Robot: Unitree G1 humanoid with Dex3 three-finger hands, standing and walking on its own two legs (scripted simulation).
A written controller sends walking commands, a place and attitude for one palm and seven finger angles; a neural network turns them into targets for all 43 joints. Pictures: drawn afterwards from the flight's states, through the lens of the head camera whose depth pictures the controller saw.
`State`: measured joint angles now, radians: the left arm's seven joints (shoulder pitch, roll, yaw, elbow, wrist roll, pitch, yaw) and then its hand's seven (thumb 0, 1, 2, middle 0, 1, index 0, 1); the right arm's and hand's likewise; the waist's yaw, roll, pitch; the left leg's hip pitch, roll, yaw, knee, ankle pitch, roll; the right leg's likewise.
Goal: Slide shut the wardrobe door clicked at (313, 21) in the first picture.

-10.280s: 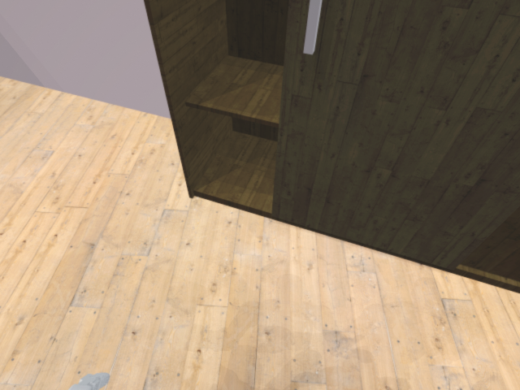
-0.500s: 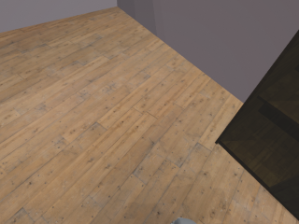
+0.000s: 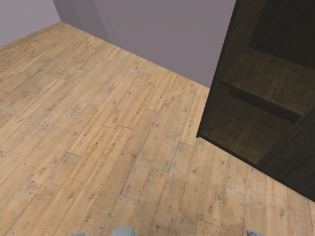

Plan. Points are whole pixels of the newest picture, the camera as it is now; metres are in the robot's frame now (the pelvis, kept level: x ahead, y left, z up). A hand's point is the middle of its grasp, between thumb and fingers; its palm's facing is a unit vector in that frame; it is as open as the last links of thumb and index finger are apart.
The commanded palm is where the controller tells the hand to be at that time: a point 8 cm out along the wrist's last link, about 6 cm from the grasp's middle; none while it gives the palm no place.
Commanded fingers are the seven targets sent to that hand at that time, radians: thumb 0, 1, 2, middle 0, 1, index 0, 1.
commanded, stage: turn to face it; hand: right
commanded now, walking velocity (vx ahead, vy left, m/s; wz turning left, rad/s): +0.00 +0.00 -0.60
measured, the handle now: out of the picture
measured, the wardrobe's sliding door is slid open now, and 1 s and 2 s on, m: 0.42 0.42 0.42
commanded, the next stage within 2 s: take the last steps up to it in 0.82 s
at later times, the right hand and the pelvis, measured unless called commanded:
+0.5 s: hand out of the picture -0.03 -0.18 -0.16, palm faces +0.34 +0.90 -0.27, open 7.4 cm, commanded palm none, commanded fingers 0.00 -0.90 -0.90 0.20 0.30 0.20 0.30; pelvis -0.01 +0.03 +0.00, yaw -19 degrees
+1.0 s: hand out of the picture -0.05 -0.18 -0.16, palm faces +0.49 +0.83 -0.25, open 7.4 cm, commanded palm none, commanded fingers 0.00 -0.90 -0.90 0.20 0.30 0.20 0.30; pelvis -0.02 +0.03 +0.00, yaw -28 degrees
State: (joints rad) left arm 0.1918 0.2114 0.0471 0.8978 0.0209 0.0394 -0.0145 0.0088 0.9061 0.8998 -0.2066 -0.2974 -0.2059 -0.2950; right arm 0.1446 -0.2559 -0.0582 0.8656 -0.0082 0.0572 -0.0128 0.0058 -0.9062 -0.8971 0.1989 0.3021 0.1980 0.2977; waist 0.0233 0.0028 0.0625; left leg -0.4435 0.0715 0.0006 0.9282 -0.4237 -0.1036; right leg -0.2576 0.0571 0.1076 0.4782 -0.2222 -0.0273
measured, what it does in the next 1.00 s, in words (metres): steps on the spot, turning right: left foot, then right foot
